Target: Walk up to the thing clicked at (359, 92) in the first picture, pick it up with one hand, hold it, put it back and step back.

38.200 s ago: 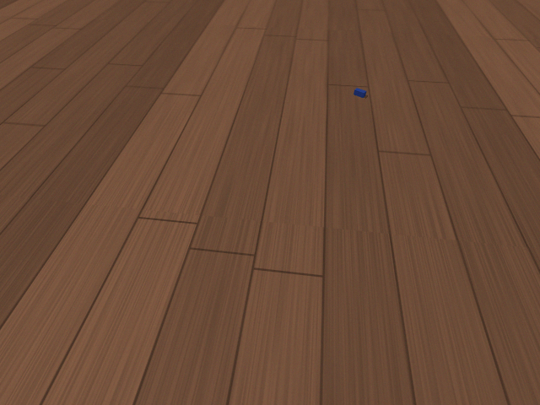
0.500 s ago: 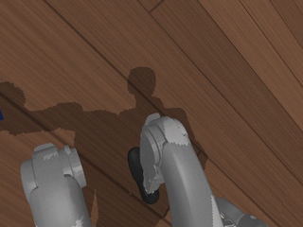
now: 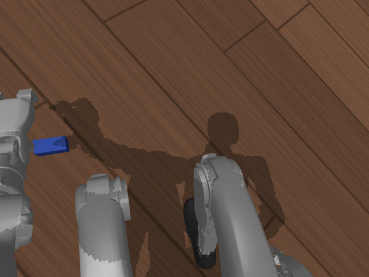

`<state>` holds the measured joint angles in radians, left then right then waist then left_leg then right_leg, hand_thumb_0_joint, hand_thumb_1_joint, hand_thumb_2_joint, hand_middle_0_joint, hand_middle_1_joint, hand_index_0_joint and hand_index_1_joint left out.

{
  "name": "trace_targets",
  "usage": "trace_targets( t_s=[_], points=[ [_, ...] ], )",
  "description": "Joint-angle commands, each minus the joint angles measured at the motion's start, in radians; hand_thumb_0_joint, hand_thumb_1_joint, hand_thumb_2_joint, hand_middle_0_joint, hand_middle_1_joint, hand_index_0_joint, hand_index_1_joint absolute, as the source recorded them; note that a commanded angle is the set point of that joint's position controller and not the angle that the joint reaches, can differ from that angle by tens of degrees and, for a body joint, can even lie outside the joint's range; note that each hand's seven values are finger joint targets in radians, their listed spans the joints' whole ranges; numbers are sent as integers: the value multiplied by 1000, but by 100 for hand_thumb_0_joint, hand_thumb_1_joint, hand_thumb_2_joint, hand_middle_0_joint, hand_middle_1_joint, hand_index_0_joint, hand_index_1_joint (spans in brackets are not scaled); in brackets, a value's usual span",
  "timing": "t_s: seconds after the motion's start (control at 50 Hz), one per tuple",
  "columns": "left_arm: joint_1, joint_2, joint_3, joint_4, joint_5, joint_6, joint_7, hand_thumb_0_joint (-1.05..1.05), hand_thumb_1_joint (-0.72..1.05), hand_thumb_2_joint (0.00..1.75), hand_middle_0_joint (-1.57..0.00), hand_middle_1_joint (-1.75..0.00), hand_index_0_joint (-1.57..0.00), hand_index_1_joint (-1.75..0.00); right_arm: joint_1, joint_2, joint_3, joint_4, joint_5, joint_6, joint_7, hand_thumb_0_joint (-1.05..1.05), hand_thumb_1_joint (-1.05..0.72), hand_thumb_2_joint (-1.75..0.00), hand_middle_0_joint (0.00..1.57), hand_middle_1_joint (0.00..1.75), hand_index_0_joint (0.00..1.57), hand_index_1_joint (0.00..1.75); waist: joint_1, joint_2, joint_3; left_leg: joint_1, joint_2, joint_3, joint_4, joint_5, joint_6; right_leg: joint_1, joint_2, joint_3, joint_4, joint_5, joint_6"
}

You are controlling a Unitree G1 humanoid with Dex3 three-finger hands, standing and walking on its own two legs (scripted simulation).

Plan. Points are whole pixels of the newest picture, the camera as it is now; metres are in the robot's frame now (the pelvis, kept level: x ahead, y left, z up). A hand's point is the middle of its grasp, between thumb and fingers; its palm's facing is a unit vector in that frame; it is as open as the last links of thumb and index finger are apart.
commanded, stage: withdraw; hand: left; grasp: from above
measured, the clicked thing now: (51, 146) +0.42 +0.29 -0.30
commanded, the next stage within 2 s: home in 0.50 s
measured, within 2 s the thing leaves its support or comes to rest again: neither
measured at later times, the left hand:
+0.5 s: hand (25, 152) +0.38 +0.30 -0.16, palm faces -0.49 -0.09 -0.87, open 11.3 cm
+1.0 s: hand (2, 137) +0.38 +0.30 -0.04, palm faces -0.37 -0.29 -0.88, open 9.5 cm
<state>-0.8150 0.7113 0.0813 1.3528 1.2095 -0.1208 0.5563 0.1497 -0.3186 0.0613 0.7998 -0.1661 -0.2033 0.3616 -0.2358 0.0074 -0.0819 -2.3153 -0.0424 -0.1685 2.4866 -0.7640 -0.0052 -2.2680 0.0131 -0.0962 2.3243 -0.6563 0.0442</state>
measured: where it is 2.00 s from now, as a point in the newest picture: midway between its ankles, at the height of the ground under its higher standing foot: (162, 261)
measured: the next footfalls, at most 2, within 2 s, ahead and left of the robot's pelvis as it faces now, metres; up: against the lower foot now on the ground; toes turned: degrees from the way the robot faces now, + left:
none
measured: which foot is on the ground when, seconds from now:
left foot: down 0.00-1.00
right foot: down 0.00-1.00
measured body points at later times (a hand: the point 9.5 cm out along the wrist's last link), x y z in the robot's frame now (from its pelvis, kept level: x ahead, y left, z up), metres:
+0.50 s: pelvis -0.02 -0.01 +0.02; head +0.20 +0.07 +0.40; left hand +0.40 +0.30 -0.11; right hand +0.08 -0.29 -0.08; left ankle +0.05 +0.12 -0.29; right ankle +0.11 -0.13 -0.29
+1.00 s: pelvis +0.00 +0.00 +0.09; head +0.20 +0.04 +0.49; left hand +0.40 +0.31 +0.01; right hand +0.10 -0.26 -0.04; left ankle +0.05 +0.12 -0.29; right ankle +0.11 -0.13 -0.29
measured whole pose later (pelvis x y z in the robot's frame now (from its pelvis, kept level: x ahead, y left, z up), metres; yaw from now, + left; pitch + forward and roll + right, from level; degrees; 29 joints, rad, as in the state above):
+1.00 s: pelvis +0.00 +0.00 +0.09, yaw +5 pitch +36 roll -7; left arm -0.57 0.54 0.05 0.90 0.91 -0.07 0.21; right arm 0.19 -0.28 -0.02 0.67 -0.04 -0.02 0.17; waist -0.13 0.08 -0.18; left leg -2.09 -0.03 -0.09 2.17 -0.72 0.00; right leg -2.07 0.00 -0.03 2.07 -0.65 0.05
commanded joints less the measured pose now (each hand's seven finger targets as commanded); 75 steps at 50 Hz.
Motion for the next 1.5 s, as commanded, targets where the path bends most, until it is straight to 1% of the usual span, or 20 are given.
trace_targets(
  t_s=[0.0, 0.04, 0.08, 0.1, 0.18, 0.2, 0.3, 0.48, 0.56, 0.64, 0.66, 0.72, 0.82, 0.84, 0.88, 0.9, 0.98, 1.22, 1.32, 1.48],
  points=[
    [-301, 150, -24, -189, -41, 35, -109, 0, -11, 70, -44, -69, -44, -69, 179, -285, -135, -56, 60, 59, -44, 0, -90, -91, 20, 30, 20, 30, -9, 315, -667, 535, 7, 103, -393, 288, 24, 370, 31, -56, -257, 273, -90],
    [-305, 29, -100, -149, -71, 29, -175, 0, -11, 70, -46, -67, -45, -69, 192, -247, -130, -54, 67, 84, -65, 0, -91, -91, 20, 30, 20, 30, -35, 231, -593, 477, 0, 104, -411, 219, 33, 381, 29, -46, -296, 215, -89],
    [-276, 131, -50, -112, -68, 15, -219, 0, -11, 70, -46, -68, -44, -69, 185, -261, -129, -87, 77, 98, -97, 0, -91, -91, 20, 30, 20, 30, -19, 123, -556, 428, -7, 118, -410, 190, 47, 442, 23, -27, -334, 178, -82],
    [-279, 75, -83, -98, -80, -1, -245, 0, -11, 71, -45, -68, -44, -69, 170, -241, -118, -102, 76, 103, -107, 0, -90, -91, 20, 30, 20, 30, -29, 100, -529, 388, -14, 128, -417, 176, 49, 457, 21, -20, -348, 159, -81],
    [-280, 100, -89, -89, -71, -69, -291, 0, -12, 71, -44, -69, -43, -70, 143, -214, -97, -126, 76, 119, -160, 0, -90, -90, 20, 30, 20, 30, -6, 46, -476, 352, -23, 161, -417, 114, 49, 486, 19, 7, -391, 50, -81],
    [-288, 156, -52, -89, -62, -90, -284, 0, -12, 71, -45, -69, -44, -70, 138, -220, -99, -127, 72, 124, -173, 0, -91, -91, 20, 30, 20, 30, 1, 31, -487, 340, -25, 162, -406, 100, 49, 489, 18, 13, -395, 19, -83],
    [-322, 182, -43, -65, 6, -189, -213, 0, -9, 68, -46, -66, -45, -66, 129, -201, -77, -115, 55, 131, -204, 0, -90, -90, 20, 30, 20, 30, 15, 106, -548, 381, -21, 169, -376, 153, 44, 464, 19, 24, -345, 72, -80],
    [-477, 302, 48, 33, 134, -238, 27, 0, -9, 66, -43, -66, -44, -65, 149, -232, -71, -67, -13, 102, -217, 0, -90, -90, 20, 30, 20, 30, -8, 273, -623, 520, -13, 146, -344, 160, 23, 323, 19, -19, -248, 63, -85],
    [-492, 318, 91, -80, 108, -177, 80, 0, -7, 77, -31, -77, -33, -76, 161, -245, -105, -45, -17, 87, -209, 0, -89, -89, 20, 30, 20, 30, 3, 422, -737, 643, -7, 133, -387, 215, 12, 264, 2, -61, -195, 143, -75],
    [-441, 253, 56, -120, 53, -96, 32, 0, -10, 80, -28, -76, -30, -78, 187, -240, -135, -39, 2, 83, -191, 0, -89, -89, 20, 30, 20, 30, 5, 420, -802, 657, -4, 134, -399, 240, 13, 284, 0, -56, -207, 184, -87],
    [-380, 245, 56, -154, 40, -74, 9, 0, -18, 73, -33, -76, -36, -73, 206, -240, -144, -40, 12, 87, -190, 0, -90, -89, 20, 30, 20, 30, 35, 435, -848, 696, -6, 145, -409, 289, 11, 333, -1, -47, -221, 225, -91],
    [-289, 213, 49, -193, -20, -20, -58, 0, 3, 95, -22, -63, -21, -65, 235, -246, -163, -46, 43, 106, -185, 0, -89, -90, 20, 30, 20, 30, 50, 368, -849, 687, -2, 138, -444, 355, 12, 406, -5, -39, -255, 288, -91],
    [-118, 186, 73, -326, -138, 18, -193, 0, 38, 88, -20, -45, -19, -46, 221, -228, -172, -128, 96, 139, -188, 0, -90, -90, 20, 30, 20, 30, 98, 240, -825, 653, -8, 134, -503, 358, 31, 552, 2, -22, -354, 290, -86],
    [-42, 65, 3, -323, -176, 29, -233, 0, 46, 88, -20, -42, -19, -43, 233, -209, -167, -121, 103, 145, -186, 0, -90, -90, 20, 30, 20, 30, 83, 198, -759, 623, -11, 134, -518, 331, 34, 558, 2, -20, -390, 270, -87],
    [29, 135, 74, -516, -253, 34, -282, 0, 62, 92, -21, -41, -20, -41, 187, -209, -171, -202, 126, 153, -196, 0, -90, -90, 20, 30, 20, 30, 122, 154, -812, 629, -8, 133, -569, 309, 42, 660, 3, -6, -437, 264, -79],
    [80, 57, 24, -548, -293, 42, -317, 0, 69, 92, -21, -39, -20, -39, 186, -192, -167, -195, 134, 159, -199, 0, -90, -90, 20, 30, 20, 30, 120, 145, -780, 632, -9, 126, -599, 282, 40, 658, 1, -4, -461, 242, -79],
    [199, 0, 19, -762, -438, 59, -398, 0, 90, 90, -20, -30, -20, -30, 134, -170, -173, -243, 157, 167, -227, 0, -90, -90, 20, 30, 20, 30, 136, 87, -709, 668, 3, 117, -679, 221, 39, 702, 5, 13, -545, 193, -75],
    [491, -141, 2, -1172, -733, 154, -439, 0, 90, 90, -20, -30, -20, -30, -10, -124, -161, -311, 197, 121, -330, 0, -90, -90, 20, 30, 20, 30, 169, 130, -631, 992, 31, 91, -961, 130, 26, 864, -4, 41, -777, 123, -69],
    [679, -219, -36, -1259, -879, 244, -463, 0, 90, 90, -20, -30, -20, -30, -55, -96, -134, -343, 207, 95, -376, 0, -90, -90, 20, 30, 20, 30, 153, 100, -520, 1062, 32, 83, -1083, 66, 28, 951, -1, 51, -902, 66, -64],
    [898, -259, 0, -1436, -1095, 356, -459, 0, 90, 90, -20, -30, -20, -30, -19, -50, -100, -397, 214, 51, -434, 0, -90, -90, 20, 30, 20, 30, 157, 79, -449, 1268, 34, 85, -1255, 165, 26, 1184, 1, 64, -1108, 127, -63]
  ],
)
